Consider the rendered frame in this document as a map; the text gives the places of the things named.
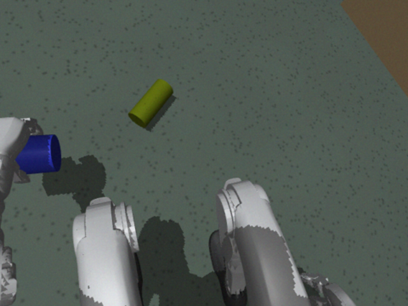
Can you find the right robot hand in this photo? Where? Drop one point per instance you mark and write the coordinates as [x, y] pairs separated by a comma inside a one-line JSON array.
[[334, 295]]

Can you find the left robot arm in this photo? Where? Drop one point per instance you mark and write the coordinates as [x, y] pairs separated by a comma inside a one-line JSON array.
[[8, 280]]

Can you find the right robot foot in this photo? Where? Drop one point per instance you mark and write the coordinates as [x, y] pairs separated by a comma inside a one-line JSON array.
[[218, 263]]

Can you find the left robot hand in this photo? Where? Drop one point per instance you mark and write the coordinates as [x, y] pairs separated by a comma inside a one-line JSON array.
[[14, 134]]

